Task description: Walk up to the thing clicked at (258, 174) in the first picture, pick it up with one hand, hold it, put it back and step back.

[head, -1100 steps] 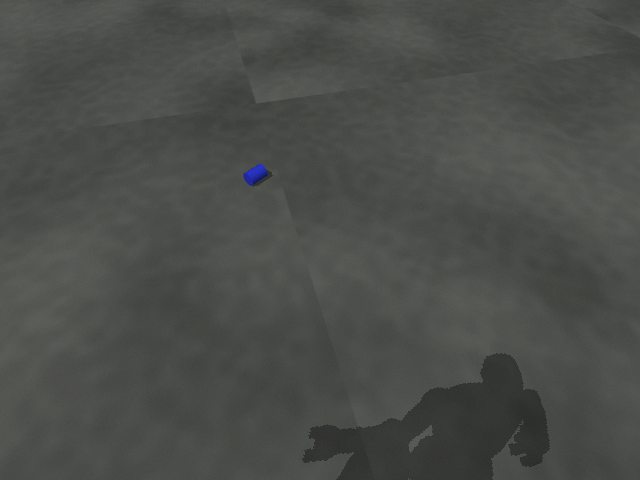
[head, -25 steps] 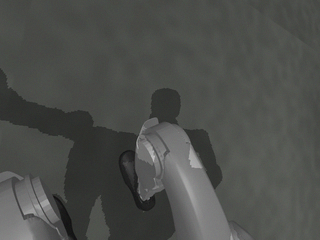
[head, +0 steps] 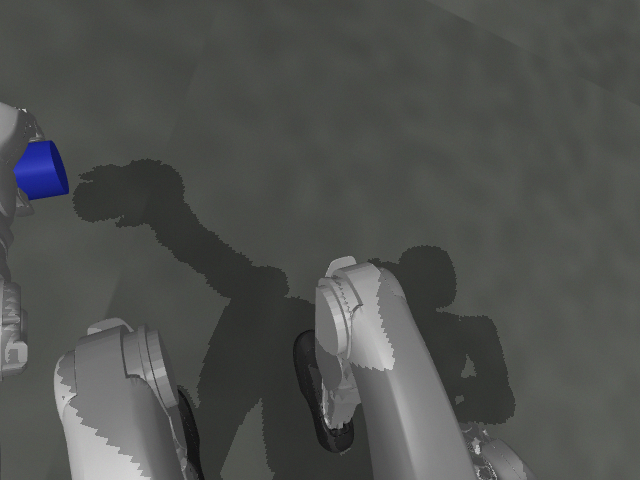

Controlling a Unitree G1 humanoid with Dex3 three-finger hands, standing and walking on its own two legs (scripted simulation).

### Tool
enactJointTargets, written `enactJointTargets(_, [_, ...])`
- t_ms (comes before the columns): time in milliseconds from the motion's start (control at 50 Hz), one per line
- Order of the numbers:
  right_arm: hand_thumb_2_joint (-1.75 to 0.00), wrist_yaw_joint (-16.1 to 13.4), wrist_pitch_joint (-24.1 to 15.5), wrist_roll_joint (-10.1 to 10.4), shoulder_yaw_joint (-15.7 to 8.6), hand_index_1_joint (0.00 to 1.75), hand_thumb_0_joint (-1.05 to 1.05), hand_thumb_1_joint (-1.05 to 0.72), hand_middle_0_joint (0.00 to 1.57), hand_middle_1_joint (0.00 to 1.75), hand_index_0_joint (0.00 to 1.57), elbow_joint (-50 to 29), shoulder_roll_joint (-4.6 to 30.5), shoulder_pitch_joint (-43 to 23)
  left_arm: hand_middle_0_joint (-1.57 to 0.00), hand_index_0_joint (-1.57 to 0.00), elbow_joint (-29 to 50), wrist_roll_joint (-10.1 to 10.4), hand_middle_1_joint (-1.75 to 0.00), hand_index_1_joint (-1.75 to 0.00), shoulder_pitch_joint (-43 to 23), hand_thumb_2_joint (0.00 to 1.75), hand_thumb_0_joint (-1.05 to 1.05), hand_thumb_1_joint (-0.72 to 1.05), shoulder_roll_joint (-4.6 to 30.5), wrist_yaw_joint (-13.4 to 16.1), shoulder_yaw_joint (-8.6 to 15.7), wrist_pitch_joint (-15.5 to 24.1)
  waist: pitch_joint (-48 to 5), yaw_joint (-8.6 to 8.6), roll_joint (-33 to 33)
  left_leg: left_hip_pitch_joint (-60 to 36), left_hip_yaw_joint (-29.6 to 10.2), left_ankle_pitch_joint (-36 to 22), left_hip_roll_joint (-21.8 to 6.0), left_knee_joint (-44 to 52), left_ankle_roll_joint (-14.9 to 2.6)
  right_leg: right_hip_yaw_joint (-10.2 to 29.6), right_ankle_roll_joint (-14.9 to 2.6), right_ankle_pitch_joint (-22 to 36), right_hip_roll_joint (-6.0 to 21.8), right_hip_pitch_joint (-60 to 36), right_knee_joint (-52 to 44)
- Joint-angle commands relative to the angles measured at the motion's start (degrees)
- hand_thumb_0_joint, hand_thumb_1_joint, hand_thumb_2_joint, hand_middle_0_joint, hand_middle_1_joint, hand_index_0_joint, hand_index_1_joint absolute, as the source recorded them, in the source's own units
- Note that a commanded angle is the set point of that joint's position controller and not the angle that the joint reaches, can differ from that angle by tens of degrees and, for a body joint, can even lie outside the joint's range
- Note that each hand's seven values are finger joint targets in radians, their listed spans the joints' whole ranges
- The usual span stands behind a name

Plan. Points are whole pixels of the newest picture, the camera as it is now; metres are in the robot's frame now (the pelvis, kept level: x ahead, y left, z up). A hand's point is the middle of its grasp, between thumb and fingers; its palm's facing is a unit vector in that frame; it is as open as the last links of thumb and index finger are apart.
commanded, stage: settle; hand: left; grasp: from above
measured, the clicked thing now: (15, 173) +0.51 +0.27 -0.19
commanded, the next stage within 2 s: lift in 0.06 s
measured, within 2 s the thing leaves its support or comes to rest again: neither
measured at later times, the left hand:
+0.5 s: hand out of the picture +0.48 +0.29 -0.09, palm faces -0.47 -0.08 -0.88, open 9.3 cm
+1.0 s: hand out of the picture +0.39 +0.30 +0.10, palm faces -0.42 -0.11 -0.90, open 9.3 cm
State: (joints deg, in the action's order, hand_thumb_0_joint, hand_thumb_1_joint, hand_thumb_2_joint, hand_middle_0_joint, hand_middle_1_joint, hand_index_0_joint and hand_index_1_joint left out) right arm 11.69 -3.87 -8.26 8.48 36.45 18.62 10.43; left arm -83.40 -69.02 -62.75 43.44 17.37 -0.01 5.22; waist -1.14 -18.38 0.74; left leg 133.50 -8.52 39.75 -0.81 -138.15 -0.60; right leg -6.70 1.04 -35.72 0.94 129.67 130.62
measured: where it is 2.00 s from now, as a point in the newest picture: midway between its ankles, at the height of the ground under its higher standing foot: (260, 444)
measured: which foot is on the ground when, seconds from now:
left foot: down 0.00-1.00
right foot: down 0.00-1.00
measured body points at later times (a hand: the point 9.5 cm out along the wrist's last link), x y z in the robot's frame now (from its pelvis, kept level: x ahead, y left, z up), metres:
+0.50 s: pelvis +0.00 +0.00 +0.04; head +0.23 +0.07 +0.42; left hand +0.50 +0.29 -0.04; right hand +0.04 -0.27 -0.06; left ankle +0.07 +0.12 -0.30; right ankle +0.11 -0.12 -0.30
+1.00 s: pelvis +0.00 +0.01 +0.18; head +0.16 +0.04 +0.60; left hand +0.41 +0.30 +0.16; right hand +0.15 -0.24 +0.06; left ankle +0.07 +0.12 -0.30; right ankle +0.11 -0.12 -0.30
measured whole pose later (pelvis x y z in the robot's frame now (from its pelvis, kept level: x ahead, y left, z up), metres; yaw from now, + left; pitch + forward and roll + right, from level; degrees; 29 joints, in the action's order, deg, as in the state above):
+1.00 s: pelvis +0.00 +0.01 +0.18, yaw +6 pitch +30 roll -5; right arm 0.1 4.4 0.5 -0.6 36.8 14.6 8.5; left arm -45.0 -56.7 -34.0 31.2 2.1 -5.9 1.7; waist -10.6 -5.6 3.7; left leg 98.6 -2.5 36.0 -0.8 -104.1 -1.6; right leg -2.4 1.8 -33.4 1.7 96.7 99.9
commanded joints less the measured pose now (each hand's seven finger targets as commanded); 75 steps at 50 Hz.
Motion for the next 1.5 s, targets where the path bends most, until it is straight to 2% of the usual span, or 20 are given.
enactJointTargets(0, [-0.90,-2.24,1.42,0.13,-4.96,0.30,0.00,-0.90,0.20,0.30,0.20,0.19,14.36,12.79,-1.20,-1.20,8.47,-0.11,-0.37,-0.37,-21.50,0.48,0.00,0.83,13.52,1.22,1.61,0.32,-37.74,-2.63,17.02,-24.29,5.44,-9.37,1.39,14.15,-0.84,-2.17,-3.51,8.65,-3.62,-24.37,-13.13])
enactJointTargets(40, [-0.90,-2.81,1.71,0.08,-5.15,0.30,0.00,-0.90,0.20,0.30,0.20,0.30,14.39,13.46,-1.18,-1.18,9.21,-0.26,-0.36,-0.36,-22.25,0.48,0.00,0.81,14.48,0.57,2.19,0.88,-37.24,-2.89,15.06,-22.24,5.85,-9.12,1.62,13.47,-1.13,-1.50,-3.51,7.56,-3.44,-25.53,-14.10])
enactJointTargets(80, [-0.90,-3.53,1.97,0.13,-5.17,0.30,0.00,-0.90,0.20,0.30,0.20,-0.03,14.19,13.17,-1.20,-1.19,10.56,-0.04,-0.35,-0.36,-23.25,0.50,0.00,0.82,15.58,0.17,2.77,1.35,-39.46,-1.99,15.85,-22.94,5.90,-9.09,1.51,13.67,-0.97,-1.21,-3.69,6.99,-3.40,-25.82,-14.11])
enactJointTargets(120, [-0.91,-4.09,2.27,0.10,-5.41,0.30,0.00,-0.92,0.20,0.30,0.20,-0.20,13.55,13.25,-1.21,-1.23,11.74,-0.03,-0.42,-0.40,-23.44,0.43,0.00,0.85,14.65,-0.05,2.52,1.88,-40.82,-1.92,16.95,-24.48,5.85,-9.08,1.29,14.33,-0.74,-1.20,-3.70,6.81,-3.51,-26.32,-14.20])
enactJointTargets(180, [-0.89,-4.72,2.69,0.64,-5.98,0.30,0.00,-0.88,0.20,0.30,0.20,-0.41,13.55,13.70,-1.11,-1.12,14.30,0.29,-0.33,-0.30,-21.95,0.42,0.00,0.77,14.67,-0.59,2.72,1.69,-43.85,0.01,19.73,-26.86,5.99,-9.53,1.48,16.26,-0.41,-1.55,-4.01,7.39,-3.25,-26.16,-14.09])
enactJointTargets(220, [-0.91,-5.04,3.46,1.24,-6.94,0.30,0.00,-0.91,0.20,0.30,0.20,-0.58,13.53,14.15,-1.13,-1.17,16.79,0.47,-0.42,-0.39,-20.86,0.41,0.00,0.82,15.03,-1.39,2.97,1.12,-47.35,1.19,20.69,-29.33,6.28,-10.34,1.41,17.33,-0.46,-1.42,-3.98,8.41,-3.12,-27.23,-14.66])
enactJointTargets(300, [-0.90,-5.84,5.05,2.78,-8.50,0.30,0.00,-0.91,0.20,0.30,0.20,-0.65,13.36,15.00,-1.11,-1.15,21.20,3.22,-0.46,-0.42,-19.68,0.42,0.00,0.82,13.58,-3.94,2.99,-0.67,-49.01,2.43,21.23,-32.04,6.41,-11.30,1.71,20.48,-0.49,-1.45,-4.18,9.85,-2.64,-26.78,-16.00])
enactJointTargets(380, [-0.90,-6.82,6.61,3.76,-9.79,0.30,0.00,-0.91,0.20,0.30,0.20,-0.56,13.24,15.22,-1.14,-1.17,23.85,4.13,-0.42,-0.39,-15.27,0.42,0.00,0.84,12.09,-6.57,2.45,-1.74,-47.33,3.74,19.29,-34.40,6.47,-13.61,1.97,21.99,-0.53,-0.80,-4.47,11.18,-2.26,-26.59,-17.88])
enactJointTargets(660, [-0.90,-9.31,8.42,6.61,-12.72,0.30,0.00,-0.90,0.20,0.30,0.20,-3.00,10.86,12.27,-1.14,-1.16,40.42,9.44,-0.43,-0.40,-3.15,0.48,0.00,0.84,5.84,-13.51,0.63,-0.54,-48.08,7.96,14.71,-46.96,4.01,-11.02,1.53,34.99,-0.79,1.04,-3.81,9.23,-1.51,-32.77,-27.03])
enactJointTargets(740, [-0.90,-10.28,8.28,7.59,-13.07,0.30,0.00,-0.89,0.20,0.30,0.20,-3.77,9.71,10.50,-1.16,-1.18,46.16,11.04,-0.43,-0.40,-0.65,0.47,0.00,0.87,4.98,-13.36,0.59,-0.74,-49.46,8.99,14.65,-51.54,3.39,-8.21,1.17,40.84,-0.97,1.46,-2.90,9.01,-1.57,-38.32,-30.47])
enactJointTargets(760, [-0.90,-10.71,8.22,7.84,-13.17,0.30,0.00,-0.89,0.20,0.30,0.20,-3.30,9.80,9.75,-1.17,-1.19,45.40,11.37,-0.43,-0.40,1.85,0.47,0.00,0.88,4.82,-13.20,0.85,-1.11,-47.28,9.59,13.09,-52.61,2.41,-7.66,1.21,42.25,-0.85,1.42,-2.90,8.54,-1.46,-38.22,-31.41])
enactJointTargets(860, [-0.90,-11.92,7.86,8.56,-13.39,0.30,0.00,-0.89,0.20,0.30,0.20,-3.03,7.84,7.60,-1.18,-1.20,49.51,12.30,-0.41,-0.39,4.84,0.48,0.00,0.88,2.60,-12.75,-0.49,-2.46,-45.54,9.76,11.17,-58.68,3.65,-10.30,0.94,47.61,-0.88,2.33,-2.44,10.19,-1.66,-45.90,-38.31])
enactJointTargets(940, [-0.90,-12.78,7.50,9.16,-13.27,0.30,0.00,-0.89,0.20,0.30,0.20,-2.81,7.06,6.18,-1.18,-1.20,50.69,12.51,-0.40,-0.39,10.48,0.51,0.00,0.87,2.22,-12.74,-0.30,-3.65,-44.26,11.23,9.72,-64.54,3.61,-10.87,0.84,53.54,-0.71,3.02,-2.35,10.28,-1.71,-52.61,-43.89])
enactJointTargets(960, [-0.90,-13.01,7.42,9.26,-13.22,0.30,0.00,-0.89,0.20,0.30,0.20,-2.71,6.43,5.51,-1.18,-1.20,50.16,12.72,-0.40,-0.38,12.14,0.50,0.00,0.87,0.14,-12.84,-1.60,-4.02,-42.90,11.12,8.87,-65.85,3.77,-11.19,0.66,54.82,-0.66,3.10,-2.31,10.35,-1.86,-53.61,-45.46])
enactJointTargets(1140, [-0.90,-15.23,4.89,10.36,-12.08,0.30,0.00,-0.89,0.20,0.30,0.20,-1.88,3.98,3.97,-1.19,-1.20,48.65,13.36,-0.33,-0.33,19.24,0.46,0.00,0.84,-3.56,-11.51,-3.41,-4.69,-29.86,11.68,4.00,-72.71,4.32,-5.59,0.82,68.35,-0.64,5.15,-2.13,5.67,-2.59,-66.91,-60.36])
enactJointTargets(1200, [-0.90,-15.64,3.76,10.49,-12.28,0.30,0.00,-0.89,0.20,0.30,0.20,-1.38,3.65,3.10,-1.20,-1.21,47.18,13.22,-0.33,-0.33,19.79,0.46,0.00,0.85,-3.84,-10.50,-3.59,-4.52,-27.87,12.13,3.64,-75.76,4.79,-4.71,1.04,71.96,-0.65,6.23,-2.12,4.19,-2.66,-70.68,-64.85])
enactJointTargets(1260, [-0.90,-15.93,2.80,10.60,-12.35,0.30,0.00,-0.89,0.20,0.30,0.20,-0.72,3.11,3.85,-1.17,-1.18,46.73,12.72,-0.34,-0.34,20.45,0.44,0.00,0.82,-6.04,-9.51,-5.18,-4.13,-27.07,12.03,3.39,-78.98,6.13,-7.97,1.47,74.24,-0.55,7.22,-2.25,5.85,-2.61,-74.94,-69.26])
enactJointTargets(1300, [-0.90,-15.96,2.28,10.65,-12.56,0.30,0.00,-0.89,0.20,0.30,0.20,-0.20,3.26,4.27,-1.19,-1.19,46.34,12.57,-0.33,-0.33,21.52,0.44,0.00,0.83,-5.94,-8.81,-4.96,-4.11,-26.69,12.92,3.37,-81.61,6.34,-9.81,1.40,76.46,-0.54,7.34,-2.15,7.33,-2.59,-77.93,-71.71])
enactJointTargets(1400, [-0.90,-15.92,1.72,10.55,-12.91,0.30,0.00,-0.89,0.20,0.30,0.20,0.69,3.49,4.25,-1.20,-1.20,44.76,11.95,-0.32,-0.33,20.61,0.46,0.00,0.84,-7.10,-6.49,-5.42,-4.75,-24.90,13.18,4.68,-89.51,6.27,-11.89,1.04,82.67,-0.01,6.74,-2.06,10.26,-2.76,-82.57,-76.16])
enactJointTargets(1480, [-0.90,-15.94,1.83,10.63,-13.25,0.30,0.00,-0.89,0.20,0.30,0.20,1.44,3.54,5.11,-1.22,-1.22,43.42,11.92,-0.34,-0.35,21.50,0.52,0.00,0.87,-7.58,-5.97,-6.07,-5.74,-24.81,13.78,3.16,-94.36,6.65,-18.51,0.98,85.73,0.21,6.54,-2.02,15.80,-2.91,-87.80,-79.44])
